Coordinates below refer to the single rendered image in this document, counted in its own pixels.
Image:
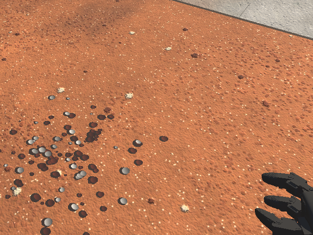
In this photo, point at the robot right hand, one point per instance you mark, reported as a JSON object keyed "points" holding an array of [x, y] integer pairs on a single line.
{"points": [[301, 210]]}

